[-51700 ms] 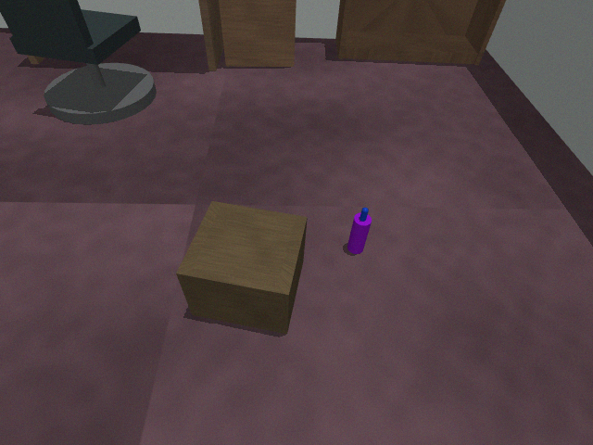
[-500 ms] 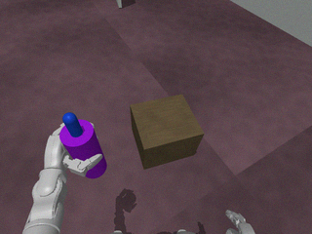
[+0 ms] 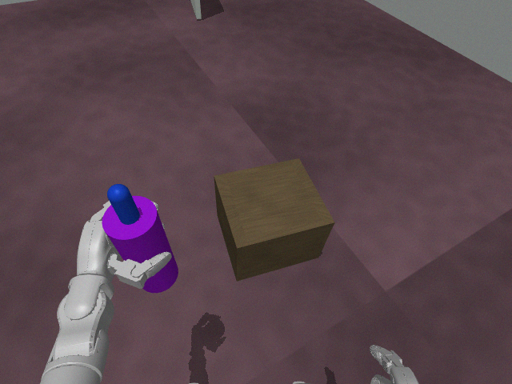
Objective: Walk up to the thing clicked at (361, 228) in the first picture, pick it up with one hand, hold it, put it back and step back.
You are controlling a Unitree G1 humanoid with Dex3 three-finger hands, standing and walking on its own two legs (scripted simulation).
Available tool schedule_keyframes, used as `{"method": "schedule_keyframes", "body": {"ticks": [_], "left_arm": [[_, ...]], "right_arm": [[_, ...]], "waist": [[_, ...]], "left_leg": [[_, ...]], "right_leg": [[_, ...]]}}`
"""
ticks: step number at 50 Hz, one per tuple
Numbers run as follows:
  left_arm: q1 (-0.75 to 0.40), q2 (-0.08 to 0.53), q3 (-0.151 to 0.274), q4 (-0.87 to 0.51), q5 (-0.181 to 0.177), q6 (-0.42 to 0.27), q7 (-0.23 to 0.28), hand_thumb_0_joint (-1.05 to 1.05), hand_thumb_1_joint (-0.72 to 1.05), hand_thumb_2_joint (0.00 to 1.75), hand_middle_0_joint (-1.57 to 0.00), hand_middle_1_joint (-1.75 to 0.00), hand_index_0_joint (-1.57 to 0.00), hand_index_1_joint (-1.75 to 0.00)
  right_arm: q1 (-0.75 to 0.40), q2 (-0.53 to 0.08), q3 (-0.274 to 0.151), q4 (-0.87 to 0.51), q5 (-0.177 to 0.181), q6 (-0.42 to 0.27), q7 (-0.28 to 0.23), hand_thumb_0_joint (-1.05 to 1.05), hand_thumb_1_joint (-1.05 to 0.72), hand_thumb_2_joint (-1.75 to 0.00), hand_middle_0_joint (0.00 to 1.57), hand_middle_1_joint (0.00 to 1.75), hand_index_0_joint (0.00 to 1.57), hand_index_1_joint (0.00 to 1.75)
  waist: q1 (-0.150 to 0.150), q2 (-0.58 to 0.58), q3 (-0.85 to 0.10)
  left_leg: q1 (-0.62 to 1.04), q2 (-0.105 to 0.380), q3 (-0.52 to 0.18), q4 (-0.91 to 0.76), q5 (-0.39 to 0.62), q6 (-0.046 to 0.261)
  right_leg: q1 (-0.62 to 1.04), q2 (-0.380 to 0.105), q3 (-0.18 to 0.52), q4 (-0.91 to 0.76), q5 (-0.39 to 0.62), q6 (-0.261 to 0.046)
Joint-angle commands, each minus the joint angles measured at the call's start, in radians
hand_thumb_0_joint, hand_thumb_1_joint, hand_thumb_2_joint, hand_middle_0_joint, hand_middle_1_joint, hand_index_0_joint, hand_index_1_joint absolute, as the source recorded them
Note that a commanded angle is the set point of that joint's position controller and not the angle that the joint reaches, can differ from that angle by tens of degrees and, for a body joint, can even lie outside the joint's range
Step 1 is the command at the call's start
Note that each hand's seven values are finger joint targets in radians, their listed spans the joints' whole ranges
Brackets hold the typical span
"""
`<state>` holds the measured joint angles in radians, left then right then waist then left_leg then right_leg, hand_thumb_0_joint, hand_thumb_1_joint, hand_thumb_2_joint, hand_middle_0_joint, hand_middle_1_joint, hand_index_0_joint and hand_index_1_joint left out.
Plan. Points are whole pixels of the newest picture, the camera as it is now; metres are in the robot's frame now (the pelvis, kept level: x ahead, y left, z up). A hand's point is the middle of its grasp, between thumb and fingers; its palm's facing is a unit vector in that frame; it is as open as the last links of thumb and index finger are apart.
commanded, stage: hold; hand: left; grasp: from the side
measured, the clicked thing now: (141, 240) +0.33 +0.17 +0.05
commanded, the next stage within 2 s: crouch in 1.66 s
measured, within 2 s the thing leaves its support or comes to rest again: neither
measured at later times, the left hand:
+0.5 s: hand (142, 241) +0.32 +0.17 +0.05, palm faces +0.03 -1.00 -0.01, open 10.0 cm
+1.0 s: hand (140, 241) +0.32 +0.17 +0.05, palm faces +0.03 -1.00 -0.01, open 10.0 cm
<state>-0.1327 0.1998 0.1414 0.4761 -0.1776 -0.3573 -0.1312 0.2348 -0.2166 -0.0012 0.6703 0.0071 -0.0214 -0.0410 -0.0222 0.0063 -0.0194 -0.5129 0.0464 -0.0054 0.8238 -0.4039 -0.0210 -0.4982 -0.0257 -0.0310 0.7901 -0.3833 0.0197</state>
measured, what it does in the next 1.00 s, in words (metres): stands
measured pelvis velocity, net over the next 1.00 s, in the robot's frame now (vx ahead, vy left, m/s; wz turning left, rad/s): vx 0.00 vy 0.00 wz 0.00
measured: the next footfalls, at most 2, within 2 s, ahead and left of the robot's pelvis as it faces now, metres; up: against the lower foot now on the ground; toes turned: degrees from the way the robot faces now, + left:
none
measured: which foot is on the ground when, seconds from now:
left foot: down 0.00-1.00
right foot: down 0.00-1.00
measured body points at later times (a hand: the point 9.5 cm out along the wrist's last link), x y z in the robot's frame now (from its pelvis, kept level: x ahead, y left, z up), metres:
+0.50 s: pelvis +0.00 +0.00 +0.00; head +0.03 +0.01 +0.45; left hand +0.32 +0.22 +0.05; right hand +0.12 -0.25 -0.11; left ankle +0.01 +0.13 -0.70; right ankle +0.01 -0.13 -0.70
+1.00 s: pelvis +0.00 +0.00 +0.00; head +0.04 +0.01 +0.45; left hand +0.32 +0.22 +0.05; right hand +0.12 -0.24 -0.11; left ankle +0.01 +0.13 -0.70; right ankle +0.01 -0.13 -0.70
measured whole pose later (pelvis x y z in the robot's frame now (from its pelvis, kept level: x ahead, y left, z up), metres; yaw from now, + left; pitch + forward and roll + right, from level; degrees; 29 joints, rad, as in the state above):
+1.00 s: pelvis +0.00 +0.00 +0.00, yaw +0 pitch +5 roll -1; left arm -0.14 0.20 0.14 0.48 -0.18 -0.38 -0.13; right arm 0.24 -0.22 0.00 0.68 0.01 -0.03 -0.04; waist -0.02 0.01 -0.02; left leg -0.51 0.05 0.00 0.82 -0.40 -0.02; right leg -0.49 -0.03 -0.03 0.78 -0.38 0.02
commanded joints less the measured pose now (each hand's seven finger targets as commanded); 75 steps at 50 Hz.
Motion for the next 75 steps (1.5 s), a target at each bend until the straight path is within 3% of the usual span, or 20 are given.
{"method": "schedule_keyframes", "body": {"ticks": [1,8,9,11,12,14,23,28,39,42,44,46,52,55,58,64,67,71,72,75], "left_arm": [[-0.298,0.14,0.063,-0.271,-0.037,-0.108,-0.007,0.0,0.18,1.21,-1.27,-1.41,-1.29,-1.4],[-0.365,0.157,0.061,-0.265,-0.032,-0.111,-0.009,0.0,0.13,1.2,-1.25,-1.39,-1.26,-1.39],[-0.356,0.125,0.036,-0.238,-0.033,-0.107,-0.011,0.0,0.14,1.2,-1.25,-1.39,-1.26,-1.39],[-0.348,0.156,0.072,-0.247,-0.031,-0.113,-0.007,0.0,0.13,1.2,-1.25,-1.4,-1.27,-1.4],[-0.35,0.134,0.046,-0.241,-0.034,-0.111,-0.013,0.0,0.15,1.2,-1.26,-1.4,-1.27,-1.39],[-0.393,0.16,0.063,-0.295,-0.038,-0.119,-0.013,0.0,0.15,1.22,-1.26,-1.41,-1.28,-1.41],[-0.337,0.129,0.045,-0.273,-0.03,-0.11,-0.002,0.0,0.14,1.21,-1.26,-1.4,-1.27,-1.4],[-0.404,0.177,0.079,-0.286,-0.021,-0.122,0.009,0.0,0.15,1.23,-1.26,-1.41,-1.27,-1.41],[-0.342,0.123,0.036,-0.241,-0.035,-0.119,-0.021,0.0,0.16,1.21,-1.26,-1.4,-1.28,-1.4],[-0.423,0.159,0.051,-0.333,-0.036,-0.132,-0.012,0.0,0.17,1.22,-1.25,-1.41,-1.27,-1.4],[-0.335,0.129,0.041,-0.267,-0.037,-0.119,-0.011,0.0,0.18,1.23,-1.26,-1.41,-1.27,-1.4],[-0.353,0.16,0.085,-0.279,-0.043,-0.122,-0.002,0.0,0.17,1.25,-1.26,-1.42,-1.28,-1.42],[-0.352,0.15,0.059,-0.304,-0.032,-0.113,0.003,0.0,0.15,1.24,-1.25,-1.41,-1.27,-1.41],[-0.368,0.122,0.032,-0.261,-0.025,-0.098,0.004,0.0,0.16,1.25,-1.26,-1.42,-1.27,-1.42],[-0.348,0.16,0.071,-0.242,-0.028,-0.101,-0.003,0.0,0.14,1.24,-1.25,-1.41,-1.26,-1.41],[-0.359,0.139,0.049,-0.307,-0.039,-0.114,-0.017,0.0,0.15,1.22,-1.24,-1.4,-1.26,-1.4],[-0.353,0.12,0.028,-0.302,-0.033,-0.11,-0.01,0.0,0.12,1.2,-1.23,-1.38,-1.25,-1.38],[-0.389,0.168,0.069,-0.331,-0.024,-0.122,0.012,0.0,0.14,1.2,-1.23,-1.38,-1.24,-1.38],[-0.327,0.137,0.054,-0.257,-0.02,-0.111,0.012,0.0,0.15,1.22,-1.24,-1.39,-1.25,-1.39],[-0.352,0.161,0.075,-0.293,-0.023,-0.118,0.018,0.0,0.16,1.22,-1.24,-1.4,-1.26,-1.4]], "right_arm": [[-0.031,-0.134,-0.045,-0.117,0.003,-0.048,-0.009,0.0,-0.91,-0.9,0.2,0.3,0.2,0.3],[-0.017,-0.142,-0.047,-0.102,0.002,-0.045,-0.013,0.0,-0.91,-0.9,0.2,0.3,0.2,0.3],[-0.023,-0.14,-0.046,-0.105,0.003,-0.046,-0.012,0.0,-0.91,-0.9,0.2,0.3,0.2,0.3],[-0.02,-0.142,-0.052,-0.102,0.003,-0.045,-0.012,0.0,-0.91,-0.9,0.2,0.3,0.2,0.3],[-0.025,-0.14,-0.049,-0.106,0.002,-0.047,-0.011,0.0,-0.91,-0.9,0.2,0.3,0.2,0.3],[-0.021,-0.144,-0.053,-0.105,0.003,-0.05,-0.008,0.0,-0.91,-0.9,0.2,0.3,0.2,0.3],[-0.034,-0.136,-0.049,-0.113,0.004,-0.048,-0.011,0.0,-0.91,-0.9,0.2,0.3,0.2,0.3],[-0.029,-0.146,-0.055,-0.109,0.005,-0.048,-0.008,0.0,-0.91,-0.9,0.2,0.3,0.2,0.3],[-0.035,-0.144,-0.055,-0.11,0.005,-0.058,-0.001,0.0,-0.91,-0.9,0.2,0.3,0.2,0.3],[-0.034,-0.143,-0.053,-0.116,0.005,-0.061,-0.003,0.0,-0.91,-0.9,0.2,0.3,0.2,0.3],[-0.028,-0.136,-0.048,-0.111,0.005,-0.059,-0.004,0.0,-0.91,-0.91,0.2,0.3,0.2,0.3],[-0.031,-0.144,-0.052,-0.109,0.008,-0.063,-0.005,0.0,-0.91,-0.91,0.2,0.3,0.2,0.3],[-0.022,-0.132,-0.047,-0.104,0.005,-0.058,-0.011,0.0,-0.91,-0.91,0.2,0.3,0.2,0.3],[-0.02,-0.139,-0.052,-0.104,0.006,-0.057,-0.01,0.0,-0.91,-0.91,0.2,0.3,0.2,0.3],[-0.022,-0.147,-0.059,-0.106,0.009,-0.054,-0.002,0.0,-0.91,-0.9,0.2,0.3,0.2,0.3],[-0.019,-0.14,-0.056,-0.115,0.007,-0.056,0.001,0.0,-0.91,-0.9,0.2,0.3,0.2,0.3],[-0.023,-0.139,-0.053,-0.116,0.006,-0.058,0.001,0.0,-0.91,-0.91,0.2,0.3,0.2,0.3],[-0.031,-0.14,-0.054,-0.116,0.004,-0.057,-0.001,0.0,-0.92,-0.91,0.2,0.3,0.2,0.3],[-0.028,-0.142,-0.055,-0.112,0.003,-0.056,0.001,0.0,-0.91,-0.91,0.2,0.3,0.2,0.3],[-0.029,-0.138,-0.053,-0.119,0.004,-0.056,-0.002,0.0,-0.92,-0.91,0.2,0.3,0.2,0.3]], "waist": [[0.003,0.022,-0.299],[-0.012,0.032,-0.288],[-0.017,0.014,-0.257],[-0.002,0.037,-0.29],[-0.006,0.029,-0.27],[0.002,0.045,-0.317],[0.001,0.033,-0.276],[-0.001,0.046,-0.288],[-0.006,0.037,-0.262],[-0.006,0.059,-0.314],[-0.004,0.027,-0.28],[0.006,0.012,-0.292],[-0.001,0.026,-0.325],[-0.016,0.031,-0.272],[0.003,0.036,-0.271],[0.0,0.037,-0.338],[-0.007,0.046,-0.291],[-0.001,0.064,-0.303],[-0.006,0.029,-0.27],[0.006,0.036,-0.324]], "left_leg": [[0.137,-0.035,0.006,-0.122,0.238,0.017],[0.152,-0.033,0.008,-0.12,0.277,0.018],[0.142,-0.03,0.004,-0.127,0.256,0.017],[0.151,-0.034,0.008,-0.13,0.235,0.017],[0.144,-0.034,0.006,-0.131,0.229,0.017],[0.163,-0.033,0.003,-0.134,0.24,0.014],[0.153,-0.036,0.011,-0.135,0.24,0.016],[0.155,-0.033,0.008,-0.142,0.23,0.015],[0.127,-0.033,0.003,-0.14,0.188,0.015],[0.155,-0.035,0.005,-0.132,0.213,0.015],[0.136,-0.035,0.004,-0.13,0.213,0.016],[0.13,-0.034,0.006,-0.131,0.211,0.019],[0.156,-0.035,0.008,-0.115,0.284,0.02],[0.152,-0.032,0.007,-0.126,0.264,0.018],[0.135,-0.028,-0.001,-0.134,0.261,0.013],[0.168,-0.034,0.006,-0.113,0.309,0.018],[0.156,-0.033,0.007,-0.115,0.291,0.017],[0.151,-0.034,0.004,-0.126,0.226,0.015],[0.136,-0.029,-0.003,-0.132,0.214,0.014],[0.145,-0.033,0.003,-0.12,0.241,0.016]], "right_leg": [[0.133,0.032,-0.01,-0.098,0.26,-0.026],[0.122,0.031,-0.008,-0.102,0.295,-0.027],[0.112,0.033,-0.012,-0.098,0.276,-0.027],[0.119,0.03,-0.009,-0.104,0.257,-0.028],[0.115,0.032,-0.012,-0.107,0.249,-0.027],[0.13,0.032,-0.013,-0.102,0.257,-0.031],[0.127,0.031,-0.013,-0.114,0.261,-0.026],[0.124,0.031,-0.012,-0.108,0.251,-0.029],[0.096,0.035,-0.017,-0.112,0.211,-0.031],[0.115,0.032,-0.012,-0.106,0.239,-0.029],[0.117,0.034,-0.016,-0.111,0.235,-0.027],[0.132,0.032,-0.012,-0.11,0.239,-0.026],[0.155,0.031,-0.011,-0.104,0.31,-0.024],[0.117,0.033,-0.013,-0.109,0.287,-0.027],[0.121,0.035,-0.021,-0.102,0.267,-0.032],[0.149,0.03,-0.014,-0.098,0.323,-0.028],[0.119,0.032,-0.014,-0.1,0.304,-0.029],[0.113,0.031,-0.015,-0.104,0.243,-0.03],[0.103,0.037,-0.021,-0.101,0.228,-0.03],[0.139,0.033,-0.016,-0.099,0.257,-0.029]]}}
